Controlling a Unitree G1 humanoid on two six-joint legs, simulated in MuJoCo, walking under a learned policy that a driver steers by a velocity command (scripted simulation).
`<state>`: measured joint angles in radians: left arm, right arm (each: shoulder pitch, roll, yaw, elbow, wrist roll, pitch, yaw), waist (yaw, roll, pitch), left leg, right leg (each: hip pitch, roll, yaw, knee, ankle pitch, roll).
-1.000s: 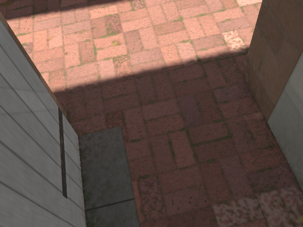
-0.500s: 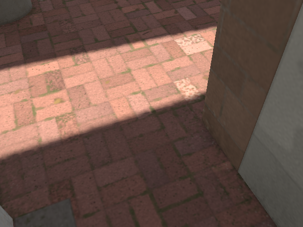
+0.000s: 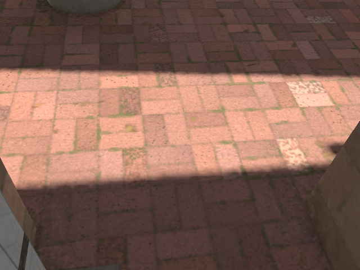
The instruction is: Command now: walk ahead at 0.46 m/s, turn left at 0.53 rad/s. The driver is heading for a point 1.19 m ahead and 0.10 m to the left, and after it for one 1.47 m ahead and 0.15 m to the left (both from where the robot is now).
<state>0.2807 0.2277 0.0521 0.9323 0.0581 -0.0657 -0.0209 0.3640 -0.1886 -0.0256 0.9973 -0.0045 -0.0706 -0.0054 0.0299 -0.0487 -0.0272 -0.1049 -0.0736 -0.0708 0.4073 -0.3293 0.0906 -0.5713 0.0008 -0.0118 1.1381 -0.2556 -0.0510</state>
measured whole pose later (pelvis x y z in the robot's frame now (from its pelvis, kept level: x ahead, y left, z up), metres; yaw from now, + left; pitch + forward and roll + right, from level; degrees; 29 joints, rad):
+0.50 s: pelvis +0.29 +0.00 +0.00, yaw +12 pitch +1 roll -1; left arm 0.30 0.21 0.06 0.90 0.02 -0.12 0.00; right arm 0.26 -0.24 -0.06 0.80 -0.03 -0.04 0.00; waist 0.01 0.05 0.02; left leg -0.54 0.01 -0.08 1.11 -0.33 0.07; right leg -0.22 0.08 -0.06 0.39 -0.19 -0.08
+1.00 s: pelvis +0.55 +0.08 +0.00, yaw +13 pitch +1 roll +0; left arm 0.23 0.23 0.05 0.85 0.04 -0.05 -0.02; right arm 0.37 -0.23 -0.05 0.93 0.00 -0.10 -0.02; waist 0.00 -0.05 0.02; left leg -0.18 -0.03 0.04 0.36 -0.19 0.05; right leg -0.56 -0.05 0.02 1.08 -0.23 -0.06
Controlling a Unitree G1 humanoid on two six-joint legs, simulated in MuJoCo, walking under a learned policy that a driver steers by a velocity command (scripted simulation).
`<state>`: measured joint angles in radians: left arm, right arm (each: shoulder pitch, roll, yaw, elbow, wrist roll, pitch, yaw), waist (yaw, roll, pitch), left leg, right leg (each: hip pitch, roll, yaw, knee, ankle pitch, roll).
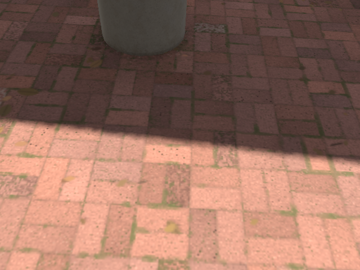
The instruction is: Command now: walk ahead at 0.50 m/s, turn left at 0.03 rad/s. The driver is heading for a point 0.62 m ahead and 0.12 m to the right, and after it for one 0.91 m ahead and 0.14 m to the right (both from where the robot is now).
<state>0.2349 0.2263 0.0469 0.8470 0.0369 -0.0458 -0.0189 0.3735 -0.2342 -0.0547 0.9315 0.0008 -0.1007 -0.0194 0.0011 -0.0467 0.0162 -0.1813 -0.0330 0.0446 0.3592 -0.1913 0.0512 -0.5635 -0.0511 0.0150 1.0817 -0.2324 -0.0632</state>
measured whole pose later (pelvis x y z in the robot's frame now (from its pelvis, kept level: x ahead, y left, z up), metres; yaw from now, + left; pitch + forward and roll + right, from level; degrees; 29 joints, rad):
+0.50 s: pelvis +0.26 -0.08 +0.00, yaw -1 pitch +1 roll +0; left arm 0.39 0.20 0.05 0.96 0.01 -0.09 -0.01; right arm 0.23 -0.24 -0.05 0.84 -0.03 -0.04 0.03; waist 0.02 0.05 0.00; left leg -0.59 0.08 -0.02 1.01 -0.19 0.05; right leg -0.11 0.07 -0.10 0.26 -0.18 -0.09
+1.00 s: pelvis +0.53 -0.04 +0.00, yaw -1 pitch +0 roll +1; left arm 0.23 0.24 0.05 0.97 0.03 -0.06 -0.02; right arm 0.30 -0.23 -0.04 0.94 -0.01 -0.07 -0.01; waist -0.01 -0.03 0.04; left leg -0.21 -0.08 0.09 0.37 -0.15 0.10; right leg -0.47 -0.05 0.00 1.08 -0.27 -0.06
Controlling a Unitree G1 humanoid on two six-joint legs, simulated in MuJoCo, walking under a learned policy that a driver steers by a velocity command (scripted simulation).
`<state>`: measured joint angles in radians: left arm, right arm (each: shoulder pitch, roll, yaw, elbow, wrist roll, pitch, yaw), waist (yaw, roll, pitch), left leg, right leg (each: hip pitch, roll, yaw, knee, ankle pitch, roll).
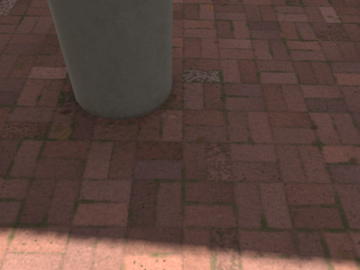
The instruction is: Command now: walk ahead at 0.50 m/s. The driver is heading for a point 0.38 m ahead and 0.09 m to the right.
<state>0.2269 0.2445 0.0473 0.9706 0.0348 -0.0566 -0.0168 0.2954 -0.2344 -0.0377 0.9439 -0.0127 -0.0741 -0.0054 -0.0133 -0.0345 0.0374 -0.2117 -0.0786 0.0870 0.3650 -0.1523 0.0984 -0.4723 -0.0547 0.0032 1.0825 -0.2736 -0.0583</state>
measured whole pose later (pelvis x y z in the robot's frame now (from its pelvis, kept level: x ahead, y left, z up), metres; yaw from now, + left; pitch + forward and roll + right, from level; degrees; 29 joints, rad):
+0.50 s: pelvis +0.25 -0.06 +0.00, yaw +1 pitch +0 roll +1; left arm 0.19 0.20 0.03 0.96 0.01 -0.08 0.00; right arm 0.28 -0.23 -0.05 1.00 -0.03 -0.04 -0.01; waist -0.02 0.03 0.08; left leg -0.40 -0.01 -0.01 1.09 -0.39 0.04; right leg -0.28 0.03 -0.10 0.41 -0.13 -0.09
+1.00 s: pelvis +0.33 -0.04 +0.00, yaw +0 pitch -2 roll +0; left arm 0.29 0.16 0.00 1.09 0.01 -0.02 0.03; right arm 0.25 -0.15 0.00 1.11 -0.01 -0.01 -0.04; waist 0.01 -0.01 0.02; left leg -0.17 -0.01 0.03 0.40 -0.20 0.02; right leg -0.11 0.04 -0.08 0.37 -0.23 -0.06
